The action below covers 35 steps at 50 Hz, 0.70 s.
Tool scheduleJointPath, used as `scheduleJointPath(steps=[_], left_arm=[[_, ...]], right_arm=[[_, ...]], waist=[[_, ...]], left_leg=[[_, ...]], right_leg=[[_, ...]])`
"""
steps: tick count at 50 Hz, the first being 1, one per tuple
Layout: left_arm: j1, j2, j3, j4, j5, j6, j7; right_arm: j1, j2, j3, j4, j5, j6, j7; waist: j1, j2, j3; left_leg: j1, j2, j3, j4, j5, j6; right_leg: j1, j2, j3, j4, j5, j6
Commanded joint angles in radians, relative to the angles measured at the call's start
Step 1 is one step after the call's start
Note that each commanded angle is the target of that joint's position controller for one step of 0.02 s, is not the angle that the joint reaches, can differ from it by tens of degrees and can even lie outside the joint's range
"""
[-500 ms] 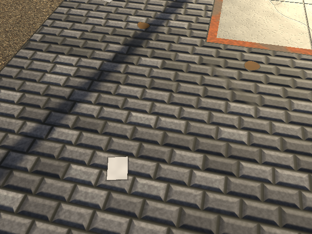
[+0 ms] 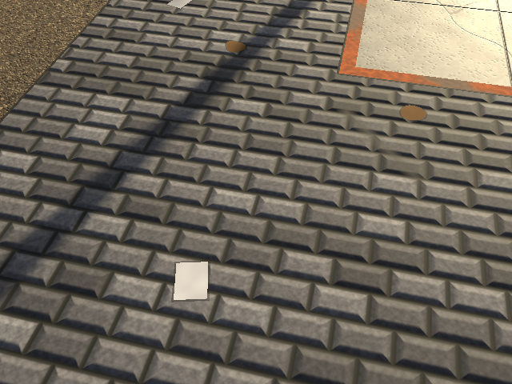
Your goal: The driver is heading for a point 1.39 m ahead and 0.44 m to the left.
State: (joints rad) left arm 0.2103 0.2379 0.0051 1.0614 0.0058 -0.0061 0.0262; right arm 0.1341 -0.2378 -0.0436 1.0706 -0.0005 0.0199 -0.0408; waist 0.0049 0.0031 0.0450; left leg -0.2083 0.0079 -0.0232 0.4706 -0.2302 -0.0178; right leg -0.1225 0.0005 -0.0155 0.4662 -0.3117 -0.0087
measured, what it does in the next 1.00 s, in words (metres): walks ahead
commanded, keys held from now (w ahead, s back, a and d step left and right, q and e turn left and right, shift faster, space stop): no key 0.52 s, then w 0.48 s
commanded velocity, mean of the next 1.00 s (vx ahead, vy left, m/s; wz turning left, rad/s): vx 0.14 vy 0.00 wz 0.00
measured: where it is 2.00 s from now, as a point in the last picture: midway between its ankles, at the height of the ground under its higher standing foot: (250, 317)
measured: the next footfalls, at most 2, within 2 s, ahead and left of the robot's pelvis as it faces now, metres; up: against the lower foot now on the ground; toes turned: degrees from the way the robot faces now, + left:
right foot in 1.28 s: +0.48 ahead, -0.08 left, +0.00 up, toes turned -3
left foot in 1.84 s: +0.75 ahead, +0.19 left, +0.00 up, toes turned +20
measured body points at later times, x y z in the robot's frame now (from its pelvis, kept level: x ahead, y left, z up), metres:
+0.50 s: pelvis +0.00 +0.00 +0.00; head +0.01 -0.01 +0.45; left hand +0.00 +0.24 -0.15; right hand +0.03 -0.26 -0.16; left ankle +0.02 +0.13 -0.74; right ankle -0.04 -0.11 -0.74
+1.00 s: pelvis +0.12 +0.05 +0.01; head +0.13 +0.07 +0.46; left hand +0.22 +0.32 -0.13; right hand +0.06 -0.19 -0.14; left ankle +0.05 +0.14 -0.74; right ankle +0.14 -0.10 -0.65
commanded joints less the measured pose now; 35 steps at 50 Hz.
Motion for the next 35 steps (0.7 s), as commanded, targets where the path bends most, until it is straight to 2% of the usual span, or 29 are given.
scheduleJointPath(steps=[1, 13, 26, 27, 28, 29, 30, 31, 32, 33, 34, 35], left_arm=[[0.036, 0.108, 0.017, -0.021, 0.000, -0.008, 0.004], [0.093, 0.084, 0.011, -0.004, 0.000, -0.010, 0.007], [0.147, 0.060, 0.009, 0.005, -0.002, -0.012, 0.008], [0.167, 0.054, 0.009, 0.014, -0.003, -0.011, 0.009], [0.176, 0.071, 0.016, 0.016, -0.009, -0.007, 0.013], [0.172, 0.103, 0.027, 0.007, -0.016, -0.005, 0.017], [0.189, 0.128, 0.037, 0.001, -0.022, -0.006, 0.019], [0.213, 0.163, 0.050, -0.002, -0.028, -0.013, 0.019], [0.217, 0.185, 0.062, -0.005, -0.030, -0.023, 0.020], [0.212, 0.172, 0.063, -0.013, -0.023, -0.034, 0.018], [0.203, 0.156, 0.062, -0.021, -0.021, -0.044, 0.015], [0.187, 0.146, 0.063, -0.032, -0.028, -0.050, 0.012]], right_arm=[[-0.001, -0.108, -0.015, -0.015, 0.000, -0.008, -0.003], [0.031, -0.092, -0.005, 0.034, 0.000, -0.009, -0.006], [0.071, -0.074, 0.004, 0.057, 0.002, -0.010, -0.010], [0.089, -0.062, 0.007, 0.067, 0.002, -0.009, -0.011], [0.093, -0.061, 0.006, 0.069, 0.006, -0.008, -0.012], [0.088, -0.064, 0.003, 0.063, 0.011, -0.011, -0.012], [0.062, -0.062, 0.003, 0.047, 0.009, -0.020, -0.009], [0.032, -0.047, 0.006, 0.025, 0.009, -0.036, -0.002], [0.007, -0.037, 0.009, 0.006, 0.013, -0.054, 0.008], [-0.011, -0.043, 0.005, -0.008, 0.021, -0.069, 0.017], [-0.018, -0.049, 0.003, -0.019, 0.028, -0.081, 0.026], [-0.014, -0.053, 0.001, -0.027, 0.034, -0.094, 0.033]], waist=[[-0.002, -0.006, -0.020], [-0.005, -0.005, -0.004], [-0.007, -0.005, 0.004], [-0.006, -0.013, -0.018], [-0.002, -0.030, -0.004], [0.003, -0.068, 0.027], [0.019, -0.107, 0.069], [0.034, -0.166, 0.100], [0.041, -0.188, 0.139], [0.038, -0.173, 0.163], [0.032, -0.157, 0.168], [0.021, -0.138, 0.156]], left_leg=[[0.069, 0.022, -0.018, -0.047, 0.193, 0.027], [0.049, 0.020, -0.015, -0.056, 0.157, 0.023], [0.037, 0.020, -0.012, -0.057, 0.152, 0.021], [0.045, 0.005, 0.005, -0.049, 0.062, 0.022], [0.016, -0.025, 0.038, -0.011, -0.081, 0.025], [-0.044, -0.054, 0.071, 0.048, -0.226, 0.029], [-0.132, -0.063, 0.088, 0.123, -0.281, 0.035], [-0.211, -0.050, 0.098, 0.234, -0.247, 0.040], [-0.264, -0.002, 0.064, 0.331, -0.211, 0.054], [-0.340, 0.033, 0.033, 0.401, -0.245, 0.067], [-0.399, 0.062, 0.011, 0.417, -0.284, 0.080], [-0.403, 0.080, 0.002, 0.362, -0.288, 0.092]], right_leg=[[-0.092, -0.037, 0.034, -0.098, 0.172, -0.009], [-0.107, -0.031, 0.032, -0.110, 0.134, -0.012], [-0.113, -0.028, 0.032, -0.113, 0.140, -0.016], [-0.103, -0.022, 0.028, -0.123, 0.038, -0.021], [-0.114, -0.023, 0.043, -0.138, -0.132, -0.039], [-0.133, -0.051, 0.093, -0.166, -0.317, -0.071], [-0.141, -0.116, 0.187, -0.221, -0.467, -0.114], [-0.130, -0.220, 0.321, -0.290, -0.557, -0.170], [-0.145, -0.310, 0.434, -0.336, -0.557, -0.223], [-0.117, -0.351, 0.480, -0.351, -0.495, -0.248], [-0.067, -0.359, 0.474, -0.342, -0.422, -0.245], [-0.030, -0.344, 0.432, -0.325, -0.350, -0.222]])
Velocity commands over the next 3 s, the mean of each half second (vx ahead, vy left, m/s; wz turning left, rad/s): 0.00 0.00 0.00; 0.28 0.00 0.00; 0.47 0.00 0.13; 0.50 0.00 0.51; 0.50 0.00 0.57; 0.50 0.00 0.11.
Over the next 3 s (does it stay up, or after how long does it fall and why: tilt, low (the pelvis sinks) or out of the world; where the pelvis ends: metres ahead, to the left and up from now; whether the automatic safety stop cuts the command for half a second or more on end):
stays up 1.14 0.39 0.00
